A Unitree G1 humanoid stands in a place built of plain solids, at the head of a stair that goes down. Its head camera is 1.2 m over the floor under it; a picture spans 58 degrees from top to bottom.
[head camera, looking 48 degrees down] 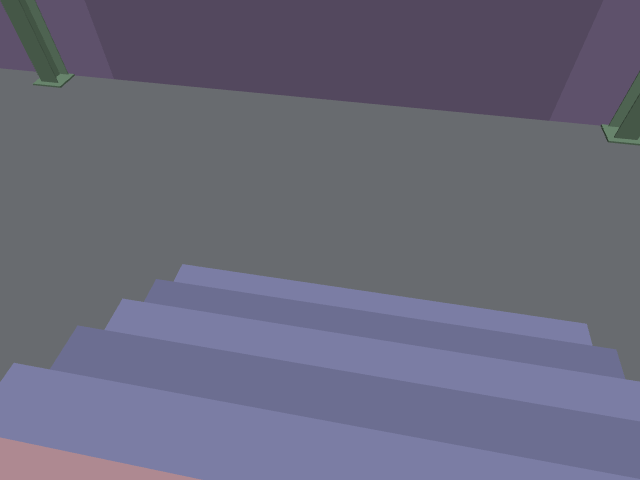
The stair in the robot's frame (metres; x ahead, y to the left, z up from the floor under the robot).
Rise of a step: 0.18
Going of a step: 0.26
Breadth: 2.40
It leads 10 degrees to the right of straight ahead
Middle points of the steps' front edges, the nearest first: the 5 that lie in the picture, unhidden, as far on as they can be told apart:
0.47 -0.13 -0.18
0.72 -0.18 -0.36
0.98 -0.22 -0.55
1.23 -0.27 -0.73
1.49 -0.32 -0.91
